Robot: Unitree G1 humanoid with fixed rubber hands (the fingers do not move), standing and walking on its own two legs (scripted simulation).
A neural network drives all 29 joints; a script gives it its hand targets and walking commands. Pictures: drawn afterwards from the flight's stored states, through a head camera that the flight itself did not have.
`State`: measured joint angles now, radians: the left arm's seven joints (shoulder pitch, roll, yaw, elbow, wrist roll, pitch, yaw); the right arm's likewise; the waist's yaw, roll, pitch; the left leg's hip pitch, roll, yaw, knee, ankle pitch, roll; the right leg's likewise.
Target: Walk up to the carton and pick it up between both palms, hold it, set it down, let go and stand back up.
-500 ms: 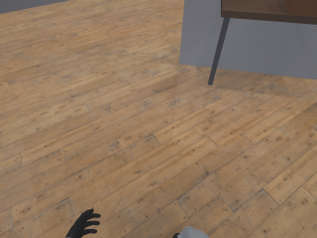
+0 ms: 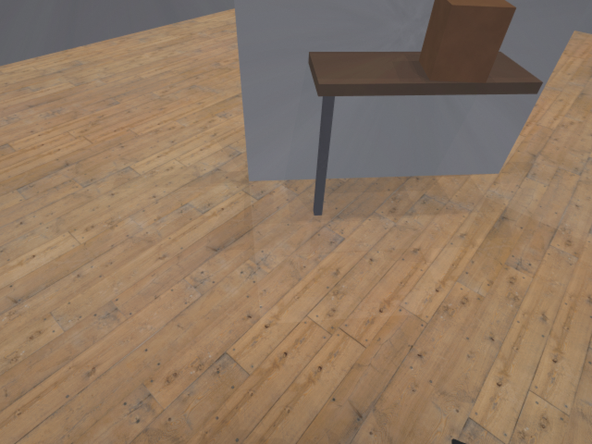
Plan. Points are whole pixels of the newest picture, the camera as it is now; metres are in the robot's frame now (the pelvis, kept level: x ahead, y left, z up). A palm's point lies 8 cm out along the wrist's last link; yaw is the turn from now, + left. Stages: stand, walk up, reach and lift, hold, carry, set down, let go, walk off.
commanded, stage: walk up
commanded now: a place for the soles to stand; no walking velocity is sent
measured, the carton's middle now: (461, 37) +1.47 -0.58 +0.06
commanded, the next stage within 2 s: none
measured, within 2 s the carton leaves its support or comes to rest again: neither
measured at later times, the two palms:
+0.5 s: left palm (242, 290) +0.44 +0.12 -0.11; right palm out of the picture +0.19 -0.31 -0.13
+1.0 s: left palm (248, 224) +0.63 +0.13 -0.11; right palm (475, 277) +0.47 -0.34 -0.09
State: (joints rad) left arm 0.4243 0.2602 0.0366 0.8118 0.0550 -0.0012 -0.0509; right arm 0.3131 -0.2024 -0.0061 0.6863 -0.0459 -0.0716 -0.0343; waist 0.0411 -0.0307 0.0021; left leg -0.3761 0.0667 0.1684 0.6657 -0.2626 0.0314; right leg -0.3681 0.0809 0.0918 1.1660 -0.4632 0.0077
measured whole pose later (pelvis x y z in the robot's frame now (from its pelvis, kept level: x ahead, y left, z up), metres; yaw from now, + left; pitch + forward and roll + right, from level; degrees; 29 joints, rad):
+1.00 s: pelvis +0.52 -0.10 +0.01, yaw -14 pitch -2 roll +0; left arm 0.35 0.27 0.01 0.81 0.06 -0.01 -0.04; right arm 0.45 -0.19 -0.01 0.75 -0.02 -0.08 -0.02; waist -0.02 -0.05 0.05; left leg -0.26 0.04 0.12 0.55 -0.26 0.02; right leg -0.53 -0.04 -0.01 1.20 -0.38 0.03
